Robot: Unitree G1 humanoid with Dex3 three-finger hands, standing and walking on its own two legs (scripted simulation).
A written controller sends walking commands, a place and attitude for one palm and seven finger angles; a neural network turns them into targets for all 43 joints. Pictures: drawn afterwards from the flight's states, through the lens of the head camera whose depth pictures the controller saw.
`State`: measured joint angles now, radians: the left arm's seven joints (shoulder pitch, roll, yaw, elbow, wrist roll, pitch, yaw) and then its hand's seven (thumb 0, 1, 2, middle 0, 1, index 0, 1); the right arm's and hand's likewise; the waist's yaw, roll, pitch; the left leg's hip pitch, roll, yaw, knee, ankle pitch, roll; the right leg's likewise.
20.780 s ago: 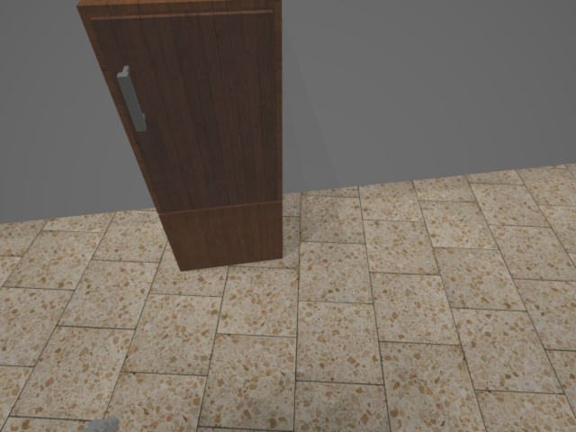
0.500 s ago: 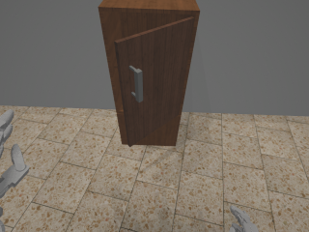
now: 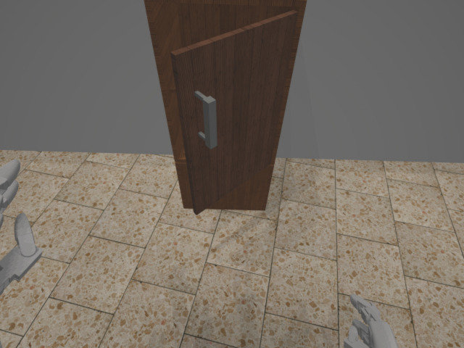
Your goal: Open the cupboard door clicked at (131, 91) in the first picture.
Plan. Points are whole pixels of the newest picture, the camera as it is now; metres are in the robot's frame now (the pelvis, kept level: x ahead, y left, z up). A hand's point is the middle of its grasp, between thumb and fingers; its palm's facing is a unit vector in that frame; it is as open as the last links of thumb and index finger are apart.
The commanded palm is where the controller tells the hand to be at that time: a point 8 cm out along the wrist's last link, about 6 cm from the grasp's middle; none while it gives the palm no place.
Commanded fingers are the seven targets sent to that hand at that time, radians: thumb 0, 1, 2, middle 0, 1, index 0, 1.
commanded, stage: let the arm hang, fingers relaxed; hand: left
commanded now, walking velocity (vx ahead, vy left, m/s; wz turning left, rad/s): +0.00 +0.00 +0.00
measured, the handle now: (205, 120) +0.62 +0.11 +0.04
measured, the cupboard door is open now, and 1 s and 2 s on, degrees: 43 43 43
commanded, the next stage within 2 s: look to check the result in 1.12 s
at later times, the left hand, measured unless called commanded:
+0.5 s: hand out of the picture +0.00 +0.16 -0.18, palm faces +0.07 -0.97 -0.21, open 7.2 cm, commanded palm none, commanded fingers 0.00 0.90 0.90 -0.20 -0.30 -0.20 -0.30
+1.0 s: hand out of the picture +0.06 +0.19 -0.16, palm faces +0.07 -0.96 -0.27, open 7.4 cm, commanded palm none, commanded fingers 0.00 0.90 0.90 -0.20 -0.30 -0.20 -0.30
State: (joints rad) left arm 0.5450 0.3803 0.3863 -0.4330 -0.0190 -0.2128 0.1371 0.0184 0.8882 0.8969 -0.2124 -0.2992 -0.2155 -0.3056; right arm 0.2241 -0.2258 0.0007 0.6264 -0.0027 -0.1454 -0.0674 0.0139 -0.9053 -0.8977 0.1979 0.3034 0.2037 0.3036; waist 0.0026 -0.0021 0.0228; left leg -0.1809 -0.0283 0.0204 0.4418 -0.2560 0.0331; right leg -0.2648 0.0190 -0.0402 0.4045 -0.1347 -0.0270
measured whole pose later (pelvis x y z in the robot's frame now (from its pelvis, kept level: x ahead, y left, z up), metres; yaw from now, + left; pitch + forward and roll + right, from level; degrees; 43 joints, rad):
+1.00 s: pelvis +0.01 -0.02 +0.00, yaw +4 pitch -2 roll +0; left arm 0.15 0.21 0.02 1.12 0.01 -0.01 0.02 0.01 0.91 0.90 -0.20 -0.30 -0.20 -0.30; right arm 0.23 -0.21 0.00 1.12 -0.02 0.00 -0.02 0.00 -0.91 -0.90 0.20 0.30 0.20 0.30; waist -0.01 0.03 0.04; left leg -0.12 -0.03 -0.04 0.37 -0.22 0.01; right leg -0.19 0.05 -0.01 0.38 -0.16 -0.06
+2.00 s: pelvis +0.02 -0.02 +0.00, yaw +1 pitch -1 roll +0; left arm 0.15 0.24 0.03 1.11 0.01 0.01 0.02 0.01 0.91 0.90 -0.20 -0.30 -0.20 -0.30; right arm 0.17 -0.24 -0.01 1.11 -0.02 0.01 -0.04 0.00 -0.91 -0.90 0.20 0.30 0.20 0.30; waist 0.00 0.01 0.06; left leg -0.10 -0.01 0.00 0.37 -0.24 0.01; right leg -0.19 0.07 0.02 0.38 -0.17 -0.06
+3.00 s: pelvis +0.05 -0.03 +0.00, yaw -30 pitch +2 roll -2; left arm 0.19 0.30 0.11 0.90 0.03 0.06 -0.02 0.01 0.91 0.90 -0.20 -0.30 -0.20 -0.30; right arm 0.16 -0.19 -0.02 0.88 -0.03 0.02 -0.05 0.01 -0.91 -0.90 0.20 0.30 0.20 0.30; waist 0.04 -0.05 0.10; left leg -0.22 0.05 0.00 0.48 -0.29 0.00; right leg -0.53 0.05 0.04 1.09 -0.44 0.06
